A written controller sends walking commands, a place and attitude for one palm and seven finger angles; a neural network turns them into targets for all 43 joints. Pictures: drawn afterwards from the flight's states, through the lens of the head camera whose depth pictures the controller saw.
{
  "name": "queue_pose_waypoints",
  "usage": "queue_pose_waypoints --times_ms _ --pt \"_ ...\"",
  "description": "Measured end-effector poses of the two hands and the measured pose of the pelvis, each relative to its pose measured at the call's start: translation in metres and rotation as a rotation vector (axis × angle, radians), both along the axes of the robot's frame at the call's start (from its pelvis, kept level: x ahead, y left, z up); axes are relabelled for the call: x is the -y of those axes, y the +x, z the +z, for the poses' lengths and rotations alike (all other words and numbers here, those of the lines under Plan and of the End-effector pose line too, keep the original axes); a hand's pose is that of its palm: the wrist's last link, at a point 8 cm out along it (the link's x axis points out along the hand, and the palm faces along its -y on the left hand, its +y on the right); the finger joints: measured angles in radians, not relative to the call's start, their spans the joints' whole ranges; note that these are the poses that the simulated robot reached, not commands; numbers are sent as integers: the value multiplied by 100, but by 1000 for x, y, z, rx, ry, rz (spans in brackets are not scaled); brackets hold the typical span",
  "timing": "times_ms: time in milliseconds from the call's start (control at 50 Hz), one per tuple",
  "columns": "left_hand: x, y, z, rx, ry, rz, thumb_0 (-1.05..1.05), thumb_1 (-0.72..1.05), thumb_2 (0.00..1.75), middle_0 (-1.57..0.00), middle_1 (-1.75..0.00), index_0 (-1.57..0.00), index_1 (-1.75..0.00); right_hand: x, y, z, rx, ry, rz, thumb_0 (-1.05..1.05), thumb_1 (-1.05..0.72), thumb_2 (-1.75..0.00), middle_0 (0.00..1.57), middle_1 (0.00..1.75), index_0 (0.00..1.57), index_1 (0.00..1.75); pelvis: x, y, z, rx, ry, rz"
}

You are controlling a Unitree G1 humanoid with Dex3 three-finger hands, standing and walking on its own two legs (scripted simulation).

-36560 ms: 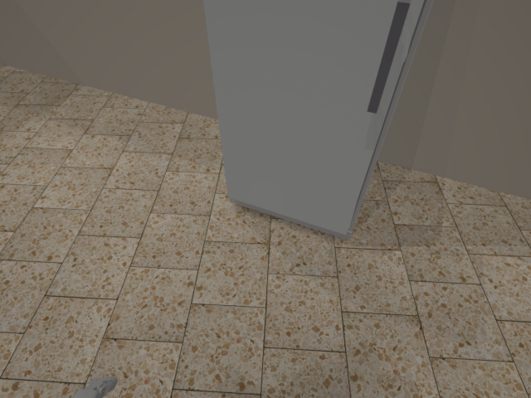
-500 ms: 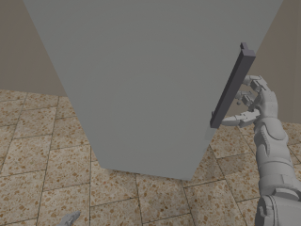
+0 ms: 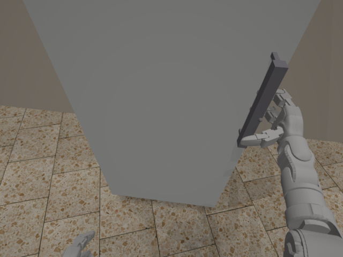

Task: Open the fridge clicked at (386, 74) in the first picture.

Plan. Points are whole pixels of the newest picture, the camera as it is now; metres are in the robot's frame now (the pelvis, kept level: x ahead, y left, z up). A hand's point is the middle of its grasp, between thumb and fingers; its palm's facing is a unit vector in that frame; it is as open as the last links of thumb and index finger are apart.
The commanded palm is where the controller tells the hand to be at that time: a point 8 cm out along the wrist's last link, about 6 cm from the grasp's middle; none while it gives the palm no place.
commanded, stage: slide the fingers in behind the handle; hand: right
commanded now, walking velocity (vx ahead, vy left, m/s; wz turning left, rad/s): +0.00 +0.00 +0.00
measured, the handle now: (255, 106) +0.47 -0.17 +0.12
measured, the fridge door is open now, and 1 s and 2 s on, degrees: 0 0 0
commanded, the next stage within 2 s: grip the handle and tug to test in 1.02 s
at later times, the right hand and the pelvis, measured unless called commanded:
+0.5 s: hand (252, 119) +0.41 -0.15 +0.13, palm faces +0.04 +1.00 +0.00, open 14.1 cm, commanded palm +0.38 -0.19 +0.12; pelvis +0.00 +0.00 +0.00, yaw +0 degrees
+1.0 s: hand (250, 119) +0.41 -0.14 +0.12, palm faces +0.03 +1.00 +0.00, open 14.0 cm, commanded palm +0.38 -0.19 +0.12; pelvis +0.00 +0.00 +0.00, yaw +0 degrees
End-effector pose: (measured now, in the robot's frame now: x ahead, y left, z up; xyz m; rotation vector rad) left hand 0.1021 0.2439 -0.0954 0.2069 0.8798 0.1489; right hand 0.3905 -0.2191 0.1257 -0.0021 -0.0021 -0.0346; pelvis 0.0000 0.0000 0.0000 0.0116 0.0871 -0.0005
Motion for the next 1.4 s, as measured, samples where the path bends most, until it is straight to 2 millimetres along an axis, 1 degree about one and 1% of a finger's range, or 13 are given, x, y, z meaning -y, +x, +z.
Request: queue_pose_waypoints --times_ms 180,440,680,860,1020,1160,1260,1400 --pt "-3 -1 -1 -14 1 3 1 90 90 -20 -30 -20 -30 -9 -1 -2 2 5 -3 -1 50 -30 30 120 30 120 -3 1 1 4 -2 1" --pt "-4 -1 -1 -5 -7 6 1 90 90 -20 -30 -20 -30 -20 -5 3 16 7 5 -1 50 -30 30 120 30 120 -4 1 2 13 -4 4" --pt "0 2 -1 -6 -4 -12 1 90 90 -20 -30 -20 -30 -21 -5 2 7 2 -7 -1 50 -30 29 120 29 120 -3 -3 2 14 -3 -3" --pt "2 -2 -1 -17 1 -6 1 90 90 -20 -30 -20 -30 -22 1 -1 -3 3 2 -1 50 -30 30 120 30 120 -1 -4 2 8 -2 -2" --pt "3 -7 -3 -25 -6 4 1 90 90 -20 -30 -20 -30 -21 0 -1 8 5 0 -1 50 -30 29 120 30 120 1 0 2 8 -3 5" --pt "3 -7 -2 -34 1 4 1 90 90 -20 -30 -20 -30 -21 3 -3 -3 5 3 -1 50 -30 30 120 30 120 2 -1 2 9 -1 3" --pt "3 -5 -2 -28 -2 5 1 90 90 -20 -30 -20 -30 -22 3 0 10 -2 3 -1 44 -32 31 120 31 121 3 1 3 4 -1 4" --pt "5 0 -1 -15 -14 -3 1 90 90 -20 -30 -20 -30 -22 1 1 11 2 -11 -1 22 -42 32 124 31 124 2 4 3 9 -2 5"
